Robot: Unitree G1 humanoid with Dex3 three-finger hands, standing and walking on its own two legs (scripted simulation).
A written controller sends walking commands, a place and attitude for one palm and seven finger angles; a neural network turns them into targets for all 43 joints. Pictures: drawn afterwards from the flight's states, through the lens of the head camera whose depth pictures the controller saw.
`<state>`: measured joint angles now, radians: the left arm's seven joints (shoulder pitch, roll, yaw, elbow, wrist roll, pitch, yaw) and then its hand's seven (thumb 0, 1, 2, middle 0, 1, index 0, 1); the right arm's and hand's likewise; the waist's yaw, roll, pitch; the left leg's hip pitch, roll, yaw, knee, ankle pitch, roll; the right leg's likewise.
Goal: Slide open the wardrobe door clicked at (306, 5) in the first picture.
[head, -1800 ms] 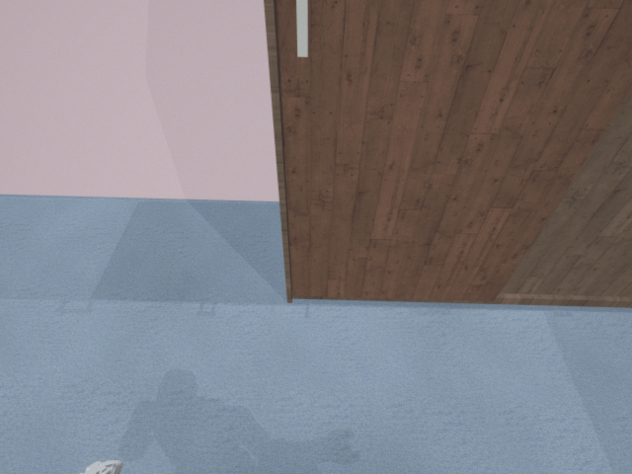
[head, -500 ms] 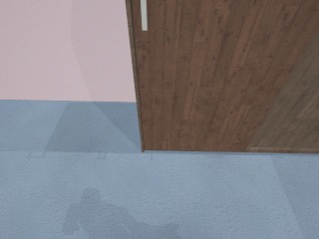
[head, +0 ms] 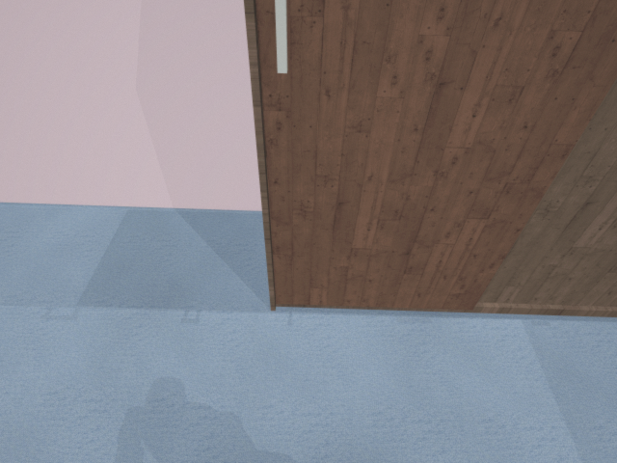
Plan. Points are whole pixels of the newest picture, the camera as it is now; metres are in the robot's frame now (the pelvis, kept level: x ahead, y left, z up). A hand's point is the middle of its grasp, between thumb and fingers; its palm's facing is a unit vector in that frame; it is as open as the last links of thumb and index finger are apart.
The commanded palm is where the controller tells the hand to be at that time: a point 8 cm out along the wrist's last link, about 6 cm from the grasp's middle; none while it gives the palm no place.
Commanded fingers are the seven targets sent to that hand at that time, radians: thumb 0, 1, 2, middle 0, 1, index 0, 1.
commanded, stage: take the last steps up to it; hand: left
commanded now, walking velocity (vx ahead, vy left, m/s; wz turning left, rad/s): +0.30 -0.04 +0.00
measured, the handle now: (282, 28) +0.78 +0.11 +0.25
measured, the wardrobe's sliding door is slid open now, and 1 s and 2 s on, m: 0.00 0.00 0.00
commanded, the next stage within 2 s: come to a stop and stand still in 0.68 s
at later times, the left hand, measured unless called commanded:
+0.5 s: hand (215, 419) +0.23 +0.17 -0.18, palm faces +0.05 -0.97 -0.23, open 7.3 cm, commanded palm none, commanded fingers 0.00 0.90 0.90 -0.20 -0.30 -0.20 -0.30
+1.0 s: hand (226, 383) +0.29 +0.16 -0.18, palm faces +0.08 -0.98 -0.16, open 7.4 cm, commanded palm none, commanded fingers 0.00 0.90 0.90 -0.20 -0.30 -0.20 -0.30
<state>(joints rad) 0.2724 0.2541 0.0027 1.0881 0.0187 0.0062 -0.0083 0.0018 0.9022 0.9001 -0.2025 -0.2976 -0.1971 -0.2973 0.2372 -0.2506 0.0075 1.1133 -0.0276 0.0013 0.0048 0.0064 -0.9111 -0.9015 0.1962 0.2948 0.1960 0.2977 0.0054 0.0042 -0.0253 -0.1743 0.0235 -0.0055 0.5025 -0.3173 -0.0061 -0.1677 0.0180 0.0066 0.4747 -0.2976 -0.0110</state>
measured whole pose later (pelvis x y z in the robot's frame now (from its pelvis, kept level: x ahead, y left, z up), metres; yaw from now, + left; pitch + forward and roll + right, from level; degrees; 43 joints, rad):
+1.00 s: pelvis +0.29 -0.01 +0.00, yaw +1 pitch -1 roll -1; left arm 0.28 0.16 0.04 1.06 0.02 0.02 0.03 0.00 0.91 0.90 -0.20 -0.30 -0.19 -0.30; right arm 0.20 -0.15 -0.04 1.04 -0.02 -0.02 -0.04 -0.01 -0.96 -0.90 0.20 0.30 0.20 0.30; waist 0.01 -0.03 0.06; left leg -0.22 0.03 0.15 0.46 -0.23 0.04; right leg -0.36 -0.06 -0.06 0.72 -0.36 0.02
